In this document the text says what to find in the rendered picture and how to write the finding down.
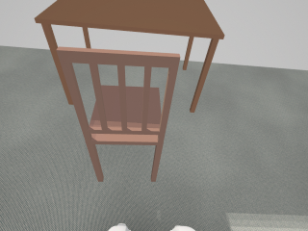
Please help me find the table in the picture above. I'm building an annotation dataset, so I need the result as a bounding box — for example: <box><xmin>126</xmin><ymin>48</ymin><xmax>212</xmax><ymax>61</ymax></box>
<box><xmin>34</xmin><ymin>0</ymin><xmax>225</xmax><ymax>113</ymax></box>

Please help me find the chair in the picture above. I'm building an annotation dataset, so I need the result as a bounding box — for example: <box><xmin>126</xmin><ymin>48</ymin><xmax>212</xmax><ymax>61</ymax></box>
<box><xmin>56</xmin><ymin>46</ymin><xmax>181</xmax><ymax>182</ymax></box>

